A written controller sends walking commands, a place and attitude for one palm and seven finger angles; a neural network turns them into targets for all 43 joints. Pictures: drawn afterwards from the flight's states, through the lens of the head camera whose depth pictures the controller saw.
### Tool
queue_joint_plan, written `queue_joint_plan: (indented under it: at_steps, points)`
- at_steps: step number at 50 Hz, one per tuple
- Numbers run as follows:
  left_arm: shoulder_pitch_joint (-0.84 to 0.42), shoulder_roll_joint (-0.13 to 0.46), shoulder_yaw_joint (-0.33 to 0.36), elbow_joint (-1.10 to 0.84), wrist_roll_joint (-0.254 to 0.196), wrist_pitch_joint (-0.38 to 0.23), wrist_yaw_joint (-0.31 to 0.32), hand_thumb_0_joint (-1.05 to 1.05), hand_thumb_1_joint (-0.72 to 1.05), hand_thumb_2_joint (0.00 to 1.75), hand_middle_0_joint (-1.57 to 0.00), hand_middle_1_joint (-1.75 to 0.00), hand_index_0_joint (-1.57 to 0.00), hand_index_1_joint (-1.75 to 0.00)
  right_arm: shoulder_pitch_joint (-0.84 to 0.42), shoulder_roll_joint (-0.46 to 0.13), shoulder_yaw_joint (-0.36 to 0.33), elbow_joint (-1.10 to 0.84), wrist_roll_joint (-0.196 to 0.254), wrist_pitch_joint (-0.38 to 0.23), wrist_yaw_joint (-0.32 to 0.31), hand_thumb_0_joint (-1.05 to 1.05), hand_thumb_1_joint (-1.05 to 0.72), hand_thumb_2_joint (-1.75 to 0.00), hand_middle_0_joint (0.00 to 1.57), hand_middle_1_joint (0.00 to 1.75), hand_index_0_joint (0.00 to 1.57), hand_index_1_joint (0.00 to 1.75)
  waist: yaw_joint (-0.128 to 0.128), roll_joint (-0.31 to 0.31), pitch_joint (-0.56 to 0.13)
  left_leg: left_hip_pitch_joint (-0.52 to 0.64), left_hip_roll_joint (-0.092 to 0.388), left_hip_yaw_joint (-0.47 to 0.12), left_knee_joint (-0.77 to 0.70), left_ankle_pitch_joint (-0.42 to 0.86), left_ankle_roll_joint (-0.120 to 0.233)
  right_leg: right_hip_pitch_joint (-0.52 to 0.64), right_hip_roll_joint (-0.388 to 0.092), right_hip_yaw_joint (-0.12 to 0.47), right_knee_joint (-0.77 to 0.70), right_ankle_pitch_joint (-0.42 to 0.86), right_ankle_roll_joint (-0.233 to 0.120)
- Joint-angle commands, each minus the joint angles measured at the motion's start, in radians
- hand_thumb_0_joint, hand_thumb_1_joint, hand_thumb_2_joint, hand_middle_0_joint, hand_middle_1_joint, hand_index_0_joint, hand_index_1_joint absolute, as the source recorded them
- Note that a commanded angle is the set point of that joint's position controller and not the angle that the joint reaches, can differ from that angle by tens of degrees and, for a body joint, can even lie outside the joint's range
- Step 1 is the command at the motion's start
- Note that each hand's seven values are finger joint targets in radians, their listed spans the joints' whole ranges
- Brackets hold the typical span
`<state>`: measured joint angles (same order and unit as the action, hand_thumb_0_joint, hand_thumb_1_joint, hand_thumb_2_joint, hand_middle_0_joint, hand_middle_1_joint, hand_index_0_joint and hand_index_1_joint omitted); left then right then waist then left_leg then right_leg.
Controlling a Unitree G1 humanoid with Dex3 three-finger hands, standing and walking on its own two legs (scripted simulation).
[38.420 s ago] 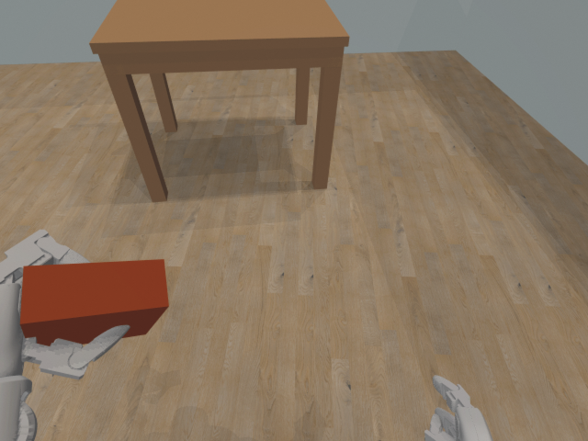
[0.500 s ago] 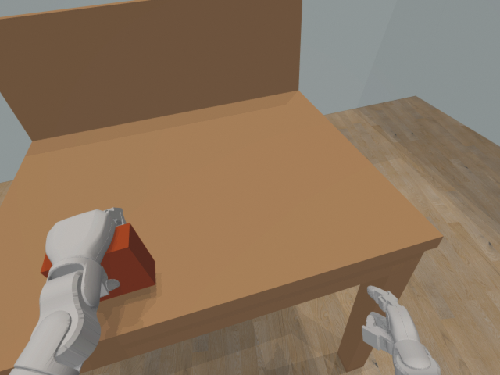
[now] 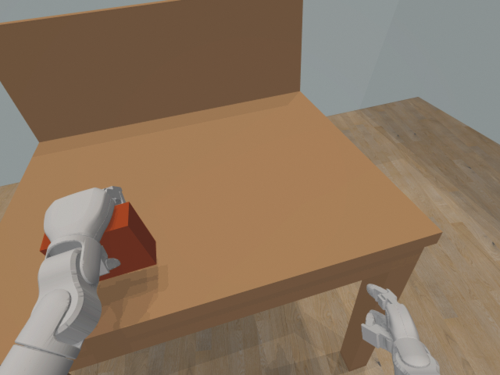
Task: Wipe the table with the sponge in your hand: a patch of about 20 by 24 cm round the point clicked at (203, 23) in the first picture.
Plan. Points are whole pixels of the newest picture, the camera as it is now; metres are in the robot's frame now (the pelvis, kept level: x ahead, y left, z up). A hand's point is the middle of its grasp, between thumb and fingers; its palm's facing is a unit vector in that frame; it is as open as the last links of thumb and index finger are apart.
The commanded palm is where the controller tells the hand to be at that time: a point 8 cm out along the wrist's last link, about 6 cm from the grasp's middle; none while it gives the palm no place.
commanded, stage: lift the sponge slowly off the table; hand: left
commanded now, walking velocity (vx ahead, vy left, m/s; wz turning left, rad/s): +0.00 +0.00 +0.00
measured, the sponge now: (110, 251) +0.25 +0.29 +0.09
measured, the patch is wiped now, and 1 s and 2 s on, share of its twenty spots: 1.00 1.00 1.00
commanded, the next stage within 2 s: bring the sponge back beside the body in 0.56 s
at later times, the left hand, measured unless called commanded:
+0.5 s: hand (94, 215) +0.27 +0.29 +0.16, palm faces +0.15 -0.09 -0.98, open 9.1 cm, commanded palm +0.22 +0.28 +0.23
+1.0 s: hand (88, 228) +0.24 +0.29 +0.16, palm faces +0.17 -0.12 -0.98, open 9.1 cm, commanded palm +0.20 +0.28 +0.23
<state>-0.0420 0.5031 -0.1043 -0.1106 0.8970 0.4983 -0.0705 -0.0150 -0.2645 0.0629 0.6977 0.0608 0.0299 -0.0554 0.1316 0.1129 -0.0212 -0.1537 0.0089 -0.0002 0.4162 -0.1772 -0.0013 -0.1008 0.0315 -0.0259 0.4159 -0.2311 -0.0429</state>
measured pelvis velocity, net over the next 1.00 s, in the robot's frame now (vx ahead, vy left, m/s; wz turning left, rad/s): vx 0.00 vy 0.00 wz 0.00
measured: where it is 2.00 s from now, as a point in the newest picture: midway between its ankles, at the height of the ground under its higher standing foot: outside the picture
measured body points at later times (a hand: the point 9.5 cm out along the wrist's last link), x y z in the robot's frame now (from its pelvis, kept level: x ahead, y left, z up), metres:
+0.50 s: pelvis +0.00 +0.00 +0.00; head -0.03 -0.04 +0.45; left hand +0.25 +0.29 +0.21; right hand +0.27 -0.19 -0.07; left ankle +0.04 +0.12 -0.74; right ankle +0.00 -0.09 -0.74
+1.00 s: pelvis +0.00 +0.00 +0.00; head -0.03 -0.04 +0.45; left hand +0.23 +0.29 +0.21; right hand +0.27 -0.18 -0.06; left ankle +0.04 +0.12 -0.74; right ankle +0.00 -0.09 -0.74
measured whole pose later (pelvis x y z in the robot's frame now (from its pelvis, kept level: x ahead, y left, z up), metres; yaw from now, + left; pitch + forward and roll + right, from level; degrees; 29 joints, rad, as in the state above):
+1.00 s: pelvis +0.00 +0.00 +0.00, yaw +0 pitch -5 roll +0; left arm -0.01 0.54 -0.06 -0.26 0.84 0.54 -0.11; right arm -0.02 -0.27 0.07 0.67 0.06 0.04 -0.06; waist 0.15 0.11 -0.02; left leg -0.17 0.00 0.00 0.43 -0.18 0.00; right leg -0.12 0.03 -0.02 0.43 -0.24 -0.04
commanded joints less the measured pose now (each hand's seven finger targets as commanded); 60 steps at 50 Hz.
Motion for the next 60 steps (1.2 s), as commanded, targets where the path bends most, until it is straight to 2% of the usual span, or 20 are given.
queue_joint_plan:
  at_steps: [1,9,10,15,19,20,24,25,29,30,34,35,39,40,44,50,54,55,59,60]
  points:
    - [-0.388,0.238,0.136,-0.162,0.040,-0.007,0.034,0.00,0.10,1.30,-1.20,-1.60,-1.20,-1.60,-0.264,-0.093,-0.031,-0.185,0.005,-0.072,-0.015,0.00,-0.90,-0.90,0.20,0.30,0.20,0.30,-0.009,-0.056,-0.152,0.068,-0.039,-0.060,-0.041,0.088,0.041,-0.046,-0.009,0.112,-0.103,0.045,-0.039]
    - [-0.360,0.303,0.203,-0.209,0.032,-0.016,0.014,0.00,0.10,1.30,-1.20,-1.60,-1.20,-1.60,-0.267,-0.100,-0.037,-0.199,0.000,-0.072,-0.008,0.00,-0.90,-0.90,0.20,0.30,0.20,0.30,0.014,-0.019,-0.223,0.076,-0.040,-0.066,-0.029,0.149,0.039,0.011,-0.011,0.138,-0.074,0.131,-0.050]
    - [-0.350,0.246,0.155,-0.205,0.025,-0.009,0.008,0.00,0.10,1.30,-1.20,-1.60,-1.20,-1.60,-0.269,-0.093,-0.033,-0.210,-0.001,-0.070,-0.006,0.00,-0.90,-0.90,0.20,0.30,0.20,0.30,0.015,-0.025,-0.211,0.063,-0.039,-0.058,-0.024,0.154,0.039,0.009,-0.015,0.111,-0.067,0.142,-0.049]
    - [-0.340,0.252,0.166,-0.244,0.005,0.006,0.002,0.00,0.10,1.30,-1.20,-1.60,-1.20,-1.60,-0.272,-0.094,-0.032,-0.220,0.001,-0.063,-0.003,0.00,-0.90,-0.90,0.20,0.30,0.20,0.30,0.013,-0.038,-0.185,0.058,-0.035,-0.058,-0.021,0.148,0.041,-0.014,-0.014,0.110,-0.069,0.133,-0.045]
    - [-0.417,0.322,0.209,-0.235,0.007,0.012,0.007,0.00,0.10,1.30,-1.20,-1.60,-1.20,-1.60,-0.272,-0.102,-0.031,-0.208,0.006,-0.063,-0.015,0.00,-0.90,-0.90,0.20,0.30,0.20,0.30,0.004,-0.036,-0.174,0.062,-0.034,-0.067,-0.030,0.109,0.038,-0.036,-0.013,0.141,-0.086,0.080,-0.045]
    - [-0.440,0.273,0.161,-0.226,0.005,0.014,0.004,0.00,0.10,1.30,-1.20,-1.60,-1.20,-1.60,-0.269,-0.096,-0.029,-0.217,0.006,-0.066,-0.019,0.00,-0.90,-0.90,0.20,0.30,0.20,0.30,0.003,-0.034,-0.187,0.060,-0.036,-0.059,-0.024,0.110,0.039,-0.029,-0.018,0.117,-0.082,0.081,-0.045]
    - [-0.460,0.306,0.185,-0.249,0.010,0.009,0.002,0.00,0.10,1.30,-1.20,-1.60,-1.20,-1.60,-0.275,-0.097,-0.030,-0.210,0.009,-0.073,-0.018,0.00,-0.90,-0.90,0.20,0.30,0.20,0.30,0.005,-0.007,-0.218,0.083,-0.036,-0.071,-0.032,0.137,0.036,-0.015,-0.011,0.134,-0.076,0.108,-0.050]
    - [-0.431,0.247,0.137,-0.247,0.005,0.011,-0.005,0.00,0.10,1.30,-1.20,-1.60,-1.20,-1.60,-0.273,-0.091,-0.029,-0.223,0.005,-0.076,-0.016,0.00,-0.90,-0.90,0.20,0.30,0.20,0.30,0.010,-0.012,-0.228,0.078,-0.037,-0.063,-0.021,0.150,0.037,-0.002,-0.018,0.112,-0.066,0.132,-0.050]
    - [-0.362,0.300,0.204,-0.230,-0.001,0.021,-0.007,0.00,0.10,1.30,-1.20,-1.60,-1.20,-1.60,-0.267,-0.101,-0.032,-0.210,0.006,-0.063,-0.009,0.00,-0.90,-0.90,0.20,0.30,0.20,0.30,0.011,-0.050,-0.204,0.064,-0.029,-0.069,-0.029,0.147,0.034,-0.010,-0.012,0.134,-0.067,0.139,-0.048]
    - [-0.361,0.249,0.158,-0.235,-0.003,0.025,-0.013,0.00,0.10,1.30,-1.20,-1.60,-1.20,-1.60,-0.265,-0.095,-0.025,-0.222,0.005,-0.059,-0.007,0.00,-0.90,-0.90,0.20,0.30,0.20,0.30,0.011,-0.058,-0.207,0.053,-0.029,-0.062,-0.027,0.151,0.034,-0.005,-0.015,0.100,-0.062,0.143,-0.044]
    - [-0.350,0.331,0.233,-0.287,0.000,0.025,0.001,0.00,0.10,1.30,-1.20,-1.60,-1.20,-1.60,-0.275,-0.101,-0.029,-0.221,0.004,-0.053,-0.006,0.00,-0.90,-0.90,0.20,0.30,0.20,0.30,0.020,-0.034,-0.217,0.061,-0.031,-0.070,-0.028,0.150,0.035,-0.002,-0.010,0.134,-0.061,0.134,-0.048]
    - [-0.349,0.277,0.188,-0.284,-0.001,0.028,-0.001,0.00,0.10,1.30,-1.20,-1.60,-1.20,-1.60,-0.274,-0.093,-0.024,-0.232,0.002,-0.053,-0.005,0.00,-0.90,-0.90,0.20,0.30,0.20,0.30,0.019,-0.027,-0.219,0.055,-0.032,-0.061,-0.021,0.163,0.036,0.003,-0.014,0.105,-0.054,0.151,-0.047]
    - [-0.302,0.308,0.226,-0.336,-0.012,0.028,0.004,0.00,0.10,1.30,-1.20,-1.60,-1.20,-1.60,-0.278,-0.095,-0.027,-0.230,0.005,-0.051,-0.001,0.00,-0.90,-0.90,0.20,0.30,0.20,0.30,0.018,-0.037,-0.213,0.072,-0.029,-0.071,-0.023,0.166,0.036,-0.008,-0.006,0.128,-0.058,0.148,-0.046]
    - [-0.301,0.250,0.174,-0.323,-0.017,0.032,0.000,0.00,0.10,1.30,-1.20,-1.60,-1.20,-1.60,-0.276,-0.088,-0.021,-0.238,0.004,-0.053,-0.002,0.00,-0.90,-0.90,0.20,0.30,0.20,0.30,0.016,-0.029,-0.195,0.061,-0.028,-0.066,-0.022,0.165,0.037,-0.014,-0.009,0.098,-0.057,0.144,-0.045]
    - [-0.297,0.305,0.218,-0.353,-0.012,0.022,0.010,0.00,0.10,1.30,-1.20,-1.60,-1.20,-1.60,-0.278,-0.095,-0.026,-0.229,0.003,-0.056,-0.007,0.00,-0.90,-0.90,0.20,0.30,0.20,0.30,0.014,-0.016,-0.195,0.074,-0.026,-0.076,-0.026,0.137,0.035,-0.022,-0.006,0.136,-0.069,0.106,-0.049]
    - [-0.267,0.252,0.178,-0.367,-0.019,0.012,0.014,0.00,0.10,1.30,-1.20,-1.60,-1.20,-1.60,-0.276,-0.085,-0.024,-0.238,0.000,-0.065,-0.011,0.00,-0.90,-0.90,0.20,0.30,0.20,0.30,0.018,-0.016,-0.181,0.068,-0.028,-0.072,-0.026,0.126,0.037,-0.020,-0.009,0.112,-0.071,0.088,-0.049]
    - [-0.231,0.309,0.237,-0.382,-0.016,0.007,0.024,0.00,0.10,1.30,-1.20,-1.60,-1.20,-1.60,-0.279,-0.094,-0.030,-0.227,0.000,-0.066,-0.010,0.00,-0.90,-0.90,0.20,0.30,0.20,0.30,0.020,-0.024,-0.190,0.072,-0.026,-0.079,-0.028,0.126,0.034,-0.013,-0.005,0.148,-0.073,0.090,-0.051]
    - [-0.212,0.253,0.194,-0.379,-0.022,0.011,0.020,0.00,0.10,1.30,-1.20,-1.60,-1.20,-1.60,-0.274,-0.086,-0.025,-0.239,-0.002,-0.066,-0.009,0.00,-0.90,-0.90,0.20,0.30,0.20,0.30,0.022,-0.028,-0.182,0.060,-0.028,-0.072,-0.024,0.131,0.036,-0.014,-0.007,0.112,-0.067,0.095,-0.047]
    - [-0.192,0.308,0.249,-0.389,-0.026,0.009,0.026,0.00,0.10,1.30,-1.20,-1.60,-1.20,-1.60,-0.279,-0.093,-0.028,-0.230,-0.001,-0.066,-0.009,0.00,-0.90,-0.90,0.20,0.30,0.20,0.30,0.019,-0.033,-0.165,0.061,-0.025,-0.077,-0.027,0.112,0.034,-0.026,-0.004,0.150,-0.078,0.074,-0.048]
    - [-0.186,0.260,0.206,-0.391,-0.029,0.011,0.023,0.00,0.10,1.30,-1.20,-1.60,-1.20,-1.60,-0.278,-0.086,-0.024,-0.239,-0.003,-0.066,-0.008,0.00,-0.90,-0.90,0.20,0.30,0.20,0.30,0.021,-0.017,-0.166,0.053,-0.027,-0.070,-0.022,0.111,0.034,-0.023,-0.009,0.123,-0.073,0.076,-0.047]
